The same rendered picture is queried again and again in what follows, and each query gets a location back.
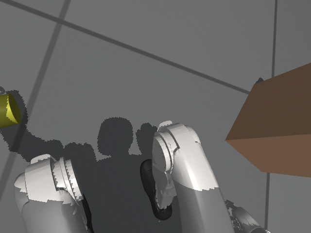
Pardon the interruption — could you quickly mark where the right robot foot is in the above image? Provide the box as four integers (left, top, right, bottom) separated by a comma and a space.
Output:
140, 159, 172, 220

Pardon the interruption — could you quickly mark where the left robot foot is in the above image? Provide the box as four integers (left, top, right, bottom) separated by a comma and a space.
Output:
81, 194, 94, 233

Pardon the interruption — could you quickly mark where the right robot hand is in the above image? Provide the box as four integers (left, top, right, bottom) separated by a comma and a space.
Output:
225, 200, 261, 233

